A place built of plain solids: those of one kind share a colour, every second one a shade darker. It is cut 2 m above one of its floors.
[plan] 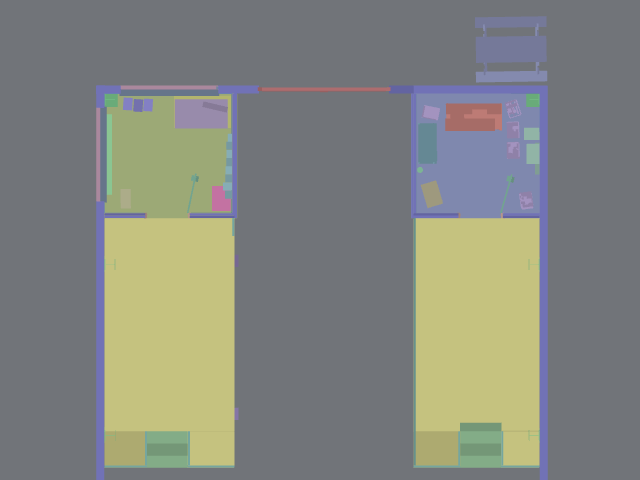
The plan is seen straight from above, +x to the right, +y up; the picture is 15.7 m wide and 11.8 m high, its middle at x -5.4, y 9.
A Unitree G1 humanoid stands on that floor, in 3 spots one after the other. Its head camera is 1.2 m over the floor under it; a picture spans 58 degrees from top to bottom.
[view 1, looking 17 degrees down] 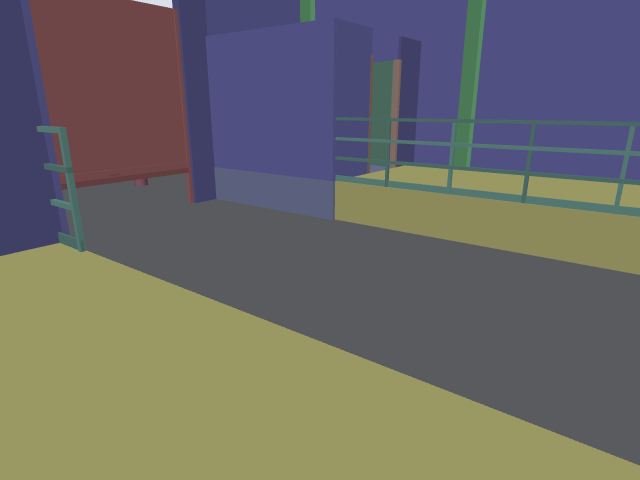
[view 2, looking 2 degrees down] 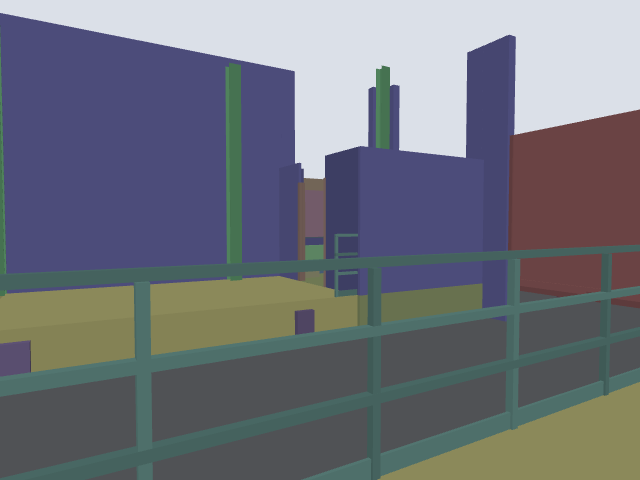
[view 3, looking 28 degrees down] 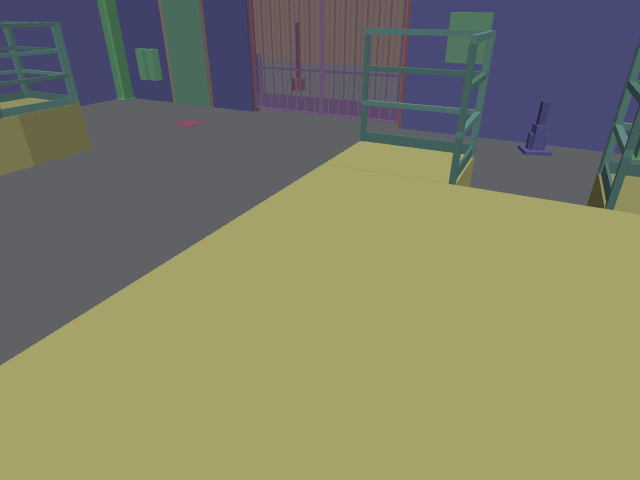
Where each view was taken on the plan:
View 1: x -9.15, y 5.30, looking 37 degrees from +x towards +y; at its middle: ground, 6.43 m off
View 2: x -1.45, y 5.30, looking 150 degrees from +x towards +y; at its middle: wall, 10.69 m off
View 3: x -9.15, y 7.60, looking -63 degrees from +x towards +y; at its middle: raised_floor_bank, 2.56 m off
